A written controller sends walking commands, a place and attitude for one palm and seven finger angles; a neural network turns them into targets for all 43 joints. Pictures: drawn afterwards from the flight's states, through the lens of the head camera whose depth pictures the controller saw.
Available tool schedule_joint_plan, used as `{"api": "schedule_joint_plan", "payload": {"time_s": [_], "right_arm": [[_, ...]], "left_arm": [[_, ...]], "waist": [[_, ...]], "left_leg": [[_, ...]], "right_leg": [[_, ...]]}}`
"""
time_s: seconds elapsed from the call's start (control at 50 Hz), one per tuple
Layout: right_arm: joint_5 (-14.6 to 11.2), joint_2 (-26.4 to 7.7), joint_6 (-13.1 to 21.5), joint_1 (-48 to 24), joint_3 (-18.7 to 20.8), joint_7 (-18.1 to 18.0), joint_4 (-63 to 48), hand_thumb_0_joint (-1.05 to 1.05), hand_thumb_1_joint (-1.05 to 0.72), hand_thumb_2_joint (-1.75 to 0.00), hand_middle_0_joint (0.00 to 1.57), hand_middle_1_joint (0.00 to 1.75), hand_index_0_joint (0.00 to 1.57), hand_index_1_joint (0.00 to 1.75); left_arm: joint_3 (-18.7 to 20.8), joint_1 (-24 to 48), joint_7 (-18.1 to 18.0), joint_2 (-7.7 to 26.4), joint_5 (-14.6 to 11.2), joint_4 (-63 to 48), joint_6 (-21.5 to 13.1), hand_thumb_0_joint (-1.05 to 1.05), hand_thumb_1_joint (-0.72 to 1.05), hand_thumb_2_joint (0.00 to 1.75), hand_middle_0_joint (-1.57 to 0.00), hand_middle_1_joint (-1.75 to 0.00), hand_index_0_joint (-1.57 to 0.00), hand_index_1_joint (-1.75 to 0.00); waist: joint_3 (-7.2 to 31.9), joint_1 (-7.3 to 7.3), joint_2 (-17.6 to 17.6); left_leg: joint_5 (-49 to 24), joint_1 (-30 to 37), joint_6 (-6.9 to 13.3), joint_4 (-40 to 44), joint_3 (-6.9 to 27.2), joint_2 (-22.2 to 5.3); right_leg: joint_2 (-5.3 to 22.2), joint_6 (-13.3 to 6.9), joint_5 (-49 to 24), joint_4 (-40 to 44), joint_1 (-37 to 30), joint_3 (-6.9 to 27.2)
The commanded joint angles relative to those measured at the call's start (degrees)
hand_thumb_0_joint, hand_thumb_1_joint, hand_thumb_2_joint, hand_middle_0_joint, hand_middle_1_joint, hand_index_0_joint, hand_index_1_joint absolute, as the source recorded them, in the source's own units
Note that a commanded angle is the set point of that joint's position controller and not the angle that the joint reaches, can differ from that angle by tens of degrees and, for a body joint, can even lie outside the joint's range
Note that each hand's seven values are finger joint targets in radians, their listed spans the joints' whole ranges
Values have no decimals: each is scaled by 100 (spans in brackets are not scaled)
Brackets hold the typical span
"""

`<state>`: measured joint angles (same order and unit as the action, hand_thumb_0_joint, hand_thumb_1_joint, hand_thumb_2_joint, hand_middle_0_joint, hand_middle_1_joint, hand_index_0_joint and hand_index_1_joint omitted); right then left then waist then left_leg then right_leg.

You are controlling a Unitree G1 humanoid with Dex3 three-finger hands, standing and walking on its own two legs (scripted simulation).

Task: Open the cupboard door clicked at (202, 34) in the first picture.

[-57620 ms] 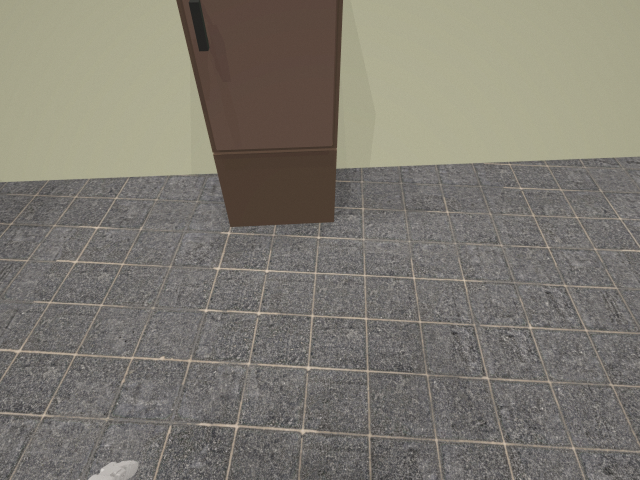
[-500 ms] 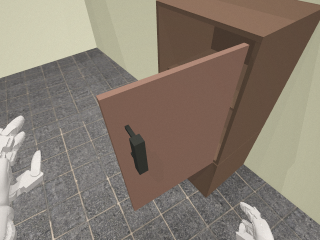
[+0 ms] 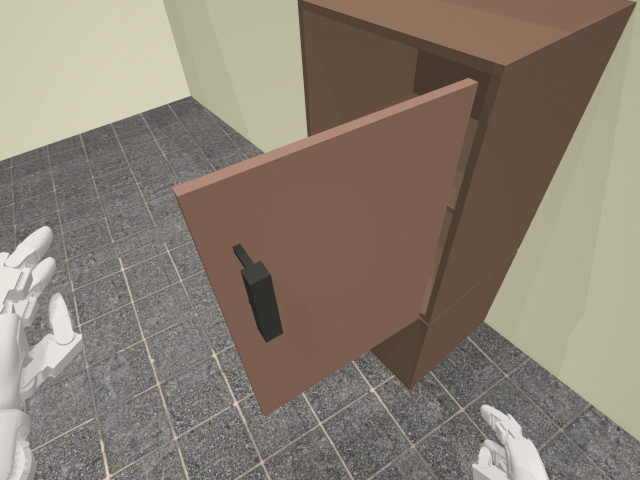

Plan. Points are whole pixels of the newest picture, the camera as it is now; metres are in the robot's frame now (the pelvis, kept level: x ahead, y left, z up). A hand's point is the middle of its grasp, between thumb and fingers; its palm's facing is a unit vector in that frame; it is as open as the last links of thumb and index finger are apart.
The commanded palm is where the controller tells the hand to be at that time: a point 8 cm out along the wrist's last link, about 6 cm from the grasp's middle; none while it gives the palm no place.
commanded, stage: step back with the hand held close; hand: left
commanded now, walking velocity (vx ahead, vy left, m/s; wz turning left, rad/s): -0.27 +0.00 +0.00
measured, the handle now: (255, 292) +0.31 +0.13 +0.08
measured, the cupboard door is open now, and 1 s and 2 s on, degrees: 84 84 84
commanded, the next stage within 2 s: stop stepping back and stand still in 1.06 s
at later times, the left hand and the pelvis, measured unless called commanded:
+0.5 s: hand (9, 394) +0.14 +0.29 +0.16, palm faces +0.39 -0.76 -0.52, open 7.4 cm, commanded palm +0.08 +0.33 +0.17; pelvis -0.07 +0.03 -0.02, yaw -2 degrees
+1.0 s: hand out of the picture +0.04 +0.32 +0.17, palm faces +0.47 -0.78 -0.41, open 7.4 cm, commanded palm -0.01 +0.34 +0.17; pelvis -0.17 +0.05 -0.01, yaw -2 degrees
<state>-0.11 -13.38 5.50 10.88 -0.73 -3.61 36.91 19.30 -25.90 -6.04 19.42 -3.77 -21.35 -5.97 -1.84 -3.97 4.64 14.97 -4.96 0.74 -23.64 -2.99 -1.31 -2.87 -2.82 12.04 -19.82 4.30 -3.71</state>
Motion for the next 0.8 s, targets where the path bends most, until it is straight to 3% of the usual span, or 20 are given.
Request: {"api": "schedule_joint_plan", "payload": {"time_s": [0.0, 0.02, 0.06, 0.12, 0.2, 0.28, 0.36, 0.44, 0.5, 0.54, 0.58, 0.62, 0.64, 0.66, 0.68, 0.7, 0.72, 0.74, 0.76, 0.78], "right_arm": [[-30, -615, 61, -646, 256, -43, -1039, 0, -90, -90, 20, 30, 20, 30], [-39, -629, 10, -639, 280, -32, -1080, 0, -90, -90, 20, 30, 20, 30], [-44, -681, -62, -641, 321, -47, -1122, 0, -90, -90, 20, 30, 20, 30], [-82, -679, -190, -617, 365, -65, -1264, 0, -90, -90, 20, 30, 20, 30], [-104, -621, -302, -631, 388, -135, -1414, 0, -90, -90, 20, 30, 20, 30], [-79, -632, -292, -631, 390, -181, -1521, 0, -90, -90, 20, 30, 20, 30], [-45, -695, -203, -573, 398, -179, -1539, 0, -90, -90, 20, 30, 20, 30], [-32, -766, -78, -424, 413, -154, -1538, 0, -90, -90, 20, 30, 20, 30], [-33, -786, -3, -371, 420, -161, -1498, 0, -90, -90, 20, 30, 20, 30], [-35, -776, 39, -284, 435, -142, -1470, 0, -90, -90, 20, 30, 20, 30], [-11, -743, 60, -235, 440, -138, -1437, 0, -90, -90, 20, 30, 20, 30], [4, -641, 87, -157, 380, -98, -1286, 0, -90, -90, 20, 30, 20, 30], [9, -590, 95, -163, 337, -75, -1213, 0, -90, -90, 20, 30, 20, 30], [23, -579, 103, -197, 317, -84, -1194, 0, -90, -90, 20, 30, 20, 30], [18, -560, 110, -176, 289, -90, -1193, 0, -90, -90, 20, 30, 20, 30], [4, -633, 102, -208, 302, -109, -1247, 0, -90, -90, 20, 30, 20, 30], [15, -737, 107, -269, 302, -138, -1336, 0, -90, -90, 20, 30, 20, 30], [78, -770, 178, -422, 309, -155, -1403, 0, -90, -90, 20, 30, 20, 30], [134, -574, 271, -379, 322, -171, -1313, 0, -90, -90, 20, 30, 20, 30], [159, -430, 351, -322, 333, -133, -1196, 0, -90, -90, 20, 30, 20, 30]], "left_arm": [[849, 165, -93, 1242, 74, -932, -588, 0, 90, 90, -20, -30, -20, -30], [786, -5, -73, 1159, 72, -878, -569, 0, 90, 90, -20, -30, -20, -30], [717, -247, -77, 1099, 72, -981, -578, 0, 90, 90, -20, -30, -20, -30], [876, -475, -130, 1274, 79, -1226, -547, 0, 90, 90, -20, -30, -20, -30], [1197, -563, -228, 1587, 82, -1663, -567, 0, 90, 90, -20, -30, -20, -30], [1313, -648, -305, 1676, 107, -2047, -611, 0, 90, 90, -20, -30, -20, -30], [1304, -702, -332, 1535, 155, -2020, -674, 0, 90, 90, -20, -30, -20, -30], [1209, -450, -350, 1313, 279, -1818, -763, 0, 90, 90, -20, -30, -20, -30], [1150, -182, -356, 1239, 363, -1641, -801, 0, 90, 90, -20, -30, -20, -30], [1115, 9, -346, 1234, 385, -1631, -838, 0, 90, 90, -20, -30, -20, -30], [1088, 163, -371, 1307, 379, -1790, -868, 0, 90, 90, -20, -30, -20, -30], [1057, 253, -435, 1394, 345, -1990, -918, 0, 90, 90, -20, -30, -20, -30], [1036, 327, -467, 1421, 327, -2128, -943, 0, 90, 90, -20, -30, -20, -30], [1118, 329, -507, 1519, 318, -2234, -959, 0, 90, 90, -20, -30, -20, -30], [1179, 152, -518, 1518, 292, -2190, -957, 0, 90, 90, -20, -30, -20, -30], [1237, 29, -517, 1543, 272, -2318, -972, 0, 90, 90, -20, -30, -20, -30], [1289, 25, -517, 1565, 272, -2547, -1030, 0, 90, 90, -20, -30, -20, -30], [1457, -5, -549, 1582, 313, -2735, -1106, 0, 90, 90, -20, -30, -20, -30], [1670, 70, -593, 1867, 392, -2728, -1117, 0, 90, 90, -20, -30, -20, -30], [1759, 186, -611, 1895, 369, -2779, -1163, 0, 90, 90, -20, -30, -20, -30]], "waist": [[310, 295, -730], [472, 303, -700], [787, 308, -230], [1149, 318, -434], [1340, 324, -645], [1266, 275, -22], [959, 238, 339], [471, 326, 319], [234, 374, 59], [169, 414, -431], [136, 451, -935], [312, 480, -1406], [442, 504, -1492], [576, 500, -1358], [676, 509, -1231], [665, 504, -672], [506, 490, 317], [575, 426, 1796], [547, 446, 1763], [630, 426, 873]], "left_leg": [[-851, -170, 154, -205, 315, -91], [-967, -165, 149, -235, 284, -122], [-1336, -171, 130, -161, 281, -220], [-1805, -221, 117, -147, 302, -355], [-2020, -440, 112, -221, 363, -386], [-2015, -792, 145, -13, 589, -515], [-816, -1780, 323, 453, 812, -764], [1204, -3122, 518, 868, 1052, -1019], [2168, -3703, 591, 770, 1074, -1014], [2399, -3556, 519, 292, 927, -729], [2239, -2758, 356, -510, 804, -362], [1506, -1415, 142, -1896, 545, -14], [1232, -993, 103, -2259, 489, 48], [1077, -799, 99, -2224, 447, 66], [1006, -781, 126, -1712, 544, -25], [1153, -851, 205, -1062, 828, -217], [1820, -1468, 391, -54, 1580, -709], [2889, -2821, 688, 1513, 2847, -1720], [2930, -3388, 814, 2038, 3253, -2103], [2286, -3139, 781, 1784, 2850, -2033]], "right_leg": [[936, 121, -1796, 497, 658, 1174], [961, 150, -1945, 393, 629, 1129], [976, 162, -2270, 140, 464, 1000], [885, 216, -2519, -173, 347, 919], [893, 191, -2836, -472, 256, 941], [721, 206, -2301, -820, 290, 876], [472, 286, -1097, -1278, 102, 746], [372, 318, -455, -1855, -227, 700], [435, 308, -195, -1885, -268, 805], [640, 197, 400, -1387, 231, 1168], [1012, -22, 1477, -439, 1324, 1683], [1611, -318, 2193, 340, 2705, 2092], [1782, -378, 2088, 421, 2975, 1990], [1798, -388, 1733, 334, 2966, 1851], [1694, -277, 1396, -10, 2765, 1547], [1383, -117, 1381, -547, 2783, 1284], [859, 113, 1553, -1497, 2631, 954], [106, 369, 1451, -3503, 1525, 387], [-21, 350, 1599, -5179, 1229, 740], [47, 304, 1584, -5514, 1405, 954]]}}
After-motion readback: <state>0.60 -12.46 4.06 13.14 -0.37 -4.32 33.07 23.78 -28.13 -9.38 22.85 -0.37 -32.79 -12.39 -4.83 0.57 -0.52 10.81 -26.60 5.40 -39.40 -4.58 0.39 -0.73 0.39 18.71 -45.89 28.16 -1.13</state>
